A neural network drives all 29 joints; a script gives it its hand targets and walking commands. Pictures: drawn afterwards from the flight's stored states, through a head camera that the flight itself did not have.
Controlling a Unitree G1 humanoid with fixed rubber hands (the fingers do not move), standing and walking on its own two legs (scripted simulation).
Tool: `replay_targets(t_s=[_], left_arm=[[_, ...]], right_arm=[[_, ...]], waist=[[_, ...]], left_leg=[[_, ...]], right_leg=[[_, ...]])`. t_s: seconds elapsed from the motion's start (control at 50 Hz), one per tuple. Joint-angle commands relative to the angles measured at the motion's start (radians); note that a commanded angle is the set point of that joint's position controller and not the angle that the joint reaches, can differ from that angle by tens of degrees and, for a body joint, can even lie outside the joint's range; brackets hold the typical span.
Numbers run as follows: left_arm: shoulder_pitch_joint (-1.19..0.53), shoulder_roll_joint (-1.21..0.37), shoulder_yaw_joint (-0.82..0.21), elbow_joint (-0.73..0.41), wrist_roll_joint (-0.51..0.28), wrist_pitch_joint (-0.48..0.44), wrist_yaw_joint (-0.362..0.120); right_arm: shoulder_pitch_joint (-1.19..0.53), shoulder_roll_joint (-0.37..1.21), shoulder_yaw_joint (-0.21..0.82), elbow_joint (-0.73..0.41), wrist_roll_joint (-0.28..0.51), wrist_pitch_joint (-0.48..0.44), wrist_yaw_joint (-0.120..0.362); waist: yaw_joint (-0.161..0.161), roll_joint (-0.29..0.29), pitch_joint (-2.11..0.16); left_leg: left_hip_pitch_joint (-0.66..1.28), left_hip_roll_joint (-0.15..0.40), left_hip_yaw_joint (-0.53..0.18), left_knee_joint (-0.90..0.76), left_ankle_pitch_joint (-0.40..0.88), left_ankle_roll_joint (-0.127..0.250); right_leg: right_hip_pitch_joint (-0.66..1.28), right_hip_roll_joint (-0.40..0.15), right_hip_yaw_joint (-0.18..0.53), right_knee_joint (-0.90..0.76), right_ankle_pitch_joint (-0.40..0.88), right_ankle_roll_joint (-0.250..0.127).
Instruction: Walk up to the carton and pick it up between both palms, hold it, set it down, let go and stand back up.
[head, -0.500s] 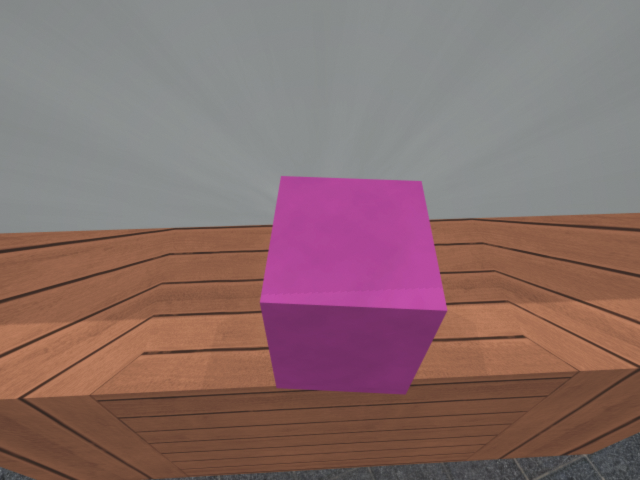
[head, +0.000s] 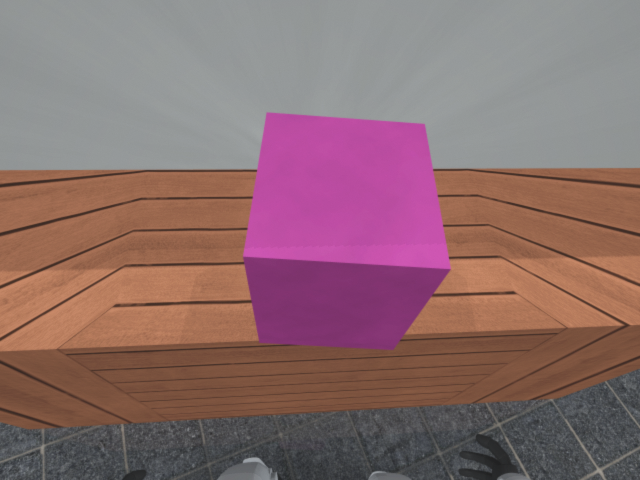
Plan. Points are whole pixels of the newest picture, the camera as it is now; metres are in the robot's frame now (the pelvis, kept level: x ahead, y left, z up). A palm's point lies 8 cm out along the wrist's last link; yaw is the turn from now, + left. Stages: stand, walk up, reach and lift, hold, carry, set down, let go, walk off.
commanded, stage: reach and lift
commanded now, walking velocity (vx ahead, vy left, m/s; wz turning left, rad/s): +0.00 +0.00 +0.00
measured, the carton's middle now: (335, 241) +0.41 -0.02 +0.01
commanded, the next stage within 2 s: none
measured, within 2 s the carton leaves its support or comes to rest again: neither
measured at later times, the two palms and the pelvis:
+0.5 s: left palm out of the picture +0.13 +0.20 -0.09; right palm (505, 445) +0.17 -0.24 -0.09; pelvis -0.03 -0.05 +0.02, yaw +4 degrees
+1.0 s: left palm out of the picture +0.11 +0.20 -0.07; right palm out of the picture +0.11 -0.21 -0.07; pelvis -0.04 +0.00 +0.02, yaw +1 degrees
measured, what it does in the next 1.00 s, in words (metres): stands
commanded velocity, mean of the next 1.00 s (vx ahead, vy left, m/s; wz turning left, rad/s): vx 0.00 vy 0.00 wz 0.00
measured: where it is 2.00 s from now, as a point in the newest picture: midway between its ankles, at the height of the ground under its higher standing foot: outside the picture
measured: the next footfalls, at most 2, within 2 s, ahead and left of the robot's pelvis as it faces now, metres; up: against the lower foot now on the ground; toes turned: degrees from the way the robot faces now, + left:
none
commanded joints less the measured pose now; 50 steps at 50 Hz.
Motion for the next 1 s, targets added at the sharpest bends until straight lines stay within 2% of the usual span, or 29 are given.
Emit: replay_targets(t_s=[0.0,0.02,0.04,0.06,0.08,0.12,0.16,0.2,0.24,0.3,0.38,0.42,0.44,0.5,0.52,0.56,0.6,0.68,0.72,0.74,0.76,0.8,0.84,0.86,0.88,0.9,0.92,0.96,0.98], left_arm=[[-0.357,-0.044,-0.050,-0.229,-0.107,0.187,-0.016],[-0.350,-0.072,-0.063,-0.145,-0.116,0.189,-0.049],[-0.243,-0.087,-0.078,-0.014,-0.118,0.190,-0.093],[-0.194,-0.099,-0.065,0.084,-0.093,0.183,-0.136],[-0.141,-0.122,-0.060,0.119,-0.043,0.175,-0.163],[-0.108,-0.133,-0.009,-0.014,0.091,0.160,-0.186],[-0.072,-0.085,0.090,-0.175,0.230,0.163,-0.179],[-0.055,-0.041,0.180,-0.302,0.298,0.154,-0.148],[-0.082,-0.029,0.215,-0.364,0.291,0.116,-0.116],[-0.107,-0.033,0.195,-0.367,0.239,0.012,-0.104],[-0.340,-0.017,0.094,-0.362,0.123,-0.069,-0.137],[-0.409,0.042,0.071,-0.379,0.079,-0.083,-0.146],[-0.446,0.066,0.061,-0.391,0.072,-0.091,-0.145],[-0.442,0.121,0.034,-0.297,0.015,-0.093,-0.167],[-0.433,0.140,0.045,-0.328,0.020,-0.101,-0.174],[-0.291,0.121,0.054,-0.235,0.062,-0.117,-0.206],[-0.185,0.126,0.087,-0.181,0.113,-0.122,-0.243],[-0.072,0.117,0.173,-0.254,0.170,-0.169,-0.254],[-0.047,0.089,0.196,-0.284,0.182,-0.195,-0.236],[-0.034,0.053,0.162,-0.273,0.158,-0.200,-0.229],[-0.040,0.030,0.143,-0.340,0.137,-0.223,-0.221],[-0.059,-0.037,0.114,-0.346,0.098,-0.263,-0.190],[-0.081,-0.053,0.066,-0.396,0.082,-0.317,-0.143],[-0.079,-0.089,0.037,-0.404,0.070,-0.334,-0.122],[-0.026,-0.119,0.020,-0.446,0.074,-0.368,-0.099],[-0.091,-0.127,-0.004,-0.512,0.061,-0.397,-0.078],[-0.113,-0.134,-0.004,-0.494,0.065,-0.411,-0.051],[-0.009,-0.134,-0.025,-0.454,0.075,-0.409,-0.020],[-0.009,-0.111,-0.014,-0.456,0.076,-0.412,-0.013]], right_arm=[[-0.139,0.075,0.128,-0.056,0.169,0.208,0.022],[-0.115,0.076,0.123,0.038,0.198,0.238,0.011],[-0.041,0.049,0.128,0.096,0.204,0.257,-0.016],[-0.027,0.030,0.127,0.125,0.211,0.255,-0.037],[-0.039,0.002,0.116,0.117,0.201,0.237,-0.067],[-0.051,-0.019,0.105,0.064,0.165,0.144,-0.119],[-0.060,-0.063,0.075,0.088,0.139,0.029,-0.164],[-0.112,-0.087,0.065,0.023,0.119,-0.051,-0.181],[-0.168,-0.099,0.083,-0.100,0.091,-0.109,-0.166],[-0.102,-0.073,0.080,-0.231,0.034,-0.172,-0.146],[-0.148,0.072,0.123,-0.240,0.076,-0.150,-0.156],[-0.141,0.116,0.166,-0.287,0.107,-0.104,-0.161],[-0.158,0.145,0.175,-0.319,0.127,-0.081,-0.162],[-0.130,0.155,0.198,-0.343,0.152,-0.012,-0.175],[-0.099,0.136,0.173,-0.355,0.155,-0.008,-0.185],[-0.005,0.134,0.187,-0.292,0.147,-0.025,-0.210],[0.049,0.138,0.201,-0.278,0.144,-0.040,-0.236],[0.079,0.100,0.245,-0.427,0.132,-0.139,-0.256],[0.119,0.076,0.260,-0.422,0.136,-0.183,-0.255],[0.135,0.070,0.259,-0.411,0.120,-0.183,-0.241],[0.129,0.036,0.247,-0.479,0.122,-0.207,-0.223],[0.116,-0.015,0.200,-0.554,0.073,-0.239,-0.189],[0.148,-0.054,0.116,-0.537,0.041,-0.271,-0.158],[0.157,-0.084,0.117,-0.514,0.036,-0.279,-0.135],[0.233,-0.090,0.099,-0.510,0.037,-0.293,-0.115],[0.171,-0.111,0.082,-0.528,0.041,-0.308,-0.094],[0.117,-0.114,0.077,-0.512,0.045,-0.312,-0.071],[0.194,-0.093,0.086,-0.479,0.036,-0.306,-0.038],[0.210,-0.082,0.086,-0.480,0.037,-0.309,-0.031]], waist=[[0.019,0.182,-0.365],[-0.002,0.246,-0.446],[-0.036,0.225,-0.505],[-0.042,0.206,-0.553],[-0.037,0.240,-0.543],[-0.028,0.251,-0.545],[0.037,0.275,-0.500],[0.091,0.226,-0.439],[0.118,0.168,-0.397],[0.057,0.042,-0.355],[-0.013,0.053,-0.294],[-0.005,0.032,-0.286],[0.004,0.036,-0.300],[-0.025,-0.048,-0.321],[-0.029,-0.013,-0.347],[-0.016,0.057,-0.269],[0.014,0.080,-0.220],[0.084,0.086,-0.195],[0.105,0.095,-0.148],[0.095,0.114,-0.109],[0.085,0.108,-0.114],[0.062,0.118,-0.124],[0.029,0.194,-0.155],[0.019,0.202,-0.155],[0.015,0.226,-0.178],[0.000,0.236,-0.208],[0.013,0.223,-0.204],[0.025,0.155,-0.165],[0.012,0.113,-0.161]], left_leg=[[0.079,0.059,-0.134,-0.009,0.298,-0.097],[0.095,0.053,-0.151,0.027,0.436,-0.127],[0.132,0.063,-0.186,0.043,0.610,-0.127],[0.205,0.068,-0.206,0.035,0.689,-0.136],[0.264,0.065,-0.222,0.018,0.760,-0.142],[0.444,0.060,-0.230,-0.080,0.893,-0.143],[0.649,0.066,-0.228,-0.163,0.964,-0.137],[0.656,0.071,-0.223,-0.173,1.013,-0.124],[0.597,0.060,-0.197,-0.166,0.924,-0.115],[0.560,0.024,-0.155,-0.186,0.732,-0.086],[0.433,0.000,-0.120,-0.215,0.350,-0.054],[0.371,-0.006,-0.109,-0.212,0.245,-0.025],[0.342,-0.007,-0.105,-0.201,0.209,-0.015],[0.390,0.002,-0.119,-0.161,0.185,-0.008],[0.424,-0.006,-0.116,-0.159,0.184,-0.017],[0.484,-0.009,-0.120,-0.171,0.224,-0.037],[0.534,-0.015,-0.124,-0.185,0.252,-0.047],[0.599,0.003,-0.118,-0.222,0.314,-0.052],[0.587,0.012,-0.107,-0.257,0.264,-0.051],[0.535,0.029,-0.108,-0.304,0.158,-0.043],[0.484,0.054,-0.127,-0.332,0.014,-0.037],[0.373,0.096,-0.148,-0.393,-0.136,-0.018],[0.311,0.125,-0.177,-0.449,-0.241,-0.009],[0.270,0.159,-0.214,-0.487,-0.325,-0.007],[0.245,0.161,-0.219,-0.496,-0.323,-0.012],[0.199,0.180,-0.228,-0.508,-0.327,-0.011],[0.159,0.181,-0.232,-0.513,-0.380,-0.015],[0.168,0.158,-0.204,-0.483,-0.340,-0.007],[0.191,0.144,-0.183,-0.450,-0.279,-0.003]], right_leg=[[-0.112,0.035,-0.012,0.020,0.257,-0.104],[-0.118,0.054,-0.019,0.020,0.312,-0.114],[-0.122,0.085,-0.020,0.031,0.373,-0.100],[-0.127,0.104,-0.013,-0.014,0.405,-0.099],[-0.126,0.129,-0.010,-0.043,0.418,-0.094],[-0.118,0.161,0.006,-0.144,0.409,-0.091],[-0.134,0.190,0.016,-0.274,0.335,-0.089],[-0.126,0.208,0.040,-0.326,0.338,-0.088],[-0.076,0.198,0.056,-0.357,0.371,-0.094],[-0.022,0.146,0.064,-0.380,0.478,-0.073],[-0.052,0.057,0.074,-0.366,0.431,-0.058],[-0.064,0.015,0.094,-0.348,0.405,-0.047],[-0.071,-0.004,0.103,-0.341,0.359,-0.043],[-0.174,-0.074,0.163,-0.412,0.188,-0.041],[-0.200,-0.078,0.154,-0.420,0.143,-0.047],[-0.198,-0.081,0.165,-0.481,0.097,-0.066],[-0.229,-0.077,0.187,-0.533,0.054,-0.065],[-0.173,-0.014,0.154,-0.535,0.093,-0.074],[-0.140,0.016,0.116,-0.510,0.085,-0.073],[-0.089,0.043,0.078,-0.479,0.082,-0.066],[-0.044,0.060,0.064,-0.429,0.075,-0.058],[0.022,0.109,-0.005,-0.322,0.124,-0.050],[0.095,0.137,-0.048,-0.234,0.177,-0.045],[0.151,0.157,-0.065,-0.199,0.207,-0.047],[0.227,0.167,-0.070,-0.189,0.239,-0.044],[0.250,0.163,-0.060,-0.179,0.260,-0.051],[0.248,0.172,-0.066,-0.167,0.223,-0.045],[0.229,0.151,-0.045,-0.212,0.179,-0.043],[0.176,0.132,-0.018,-0.242,0.152,-0.048]])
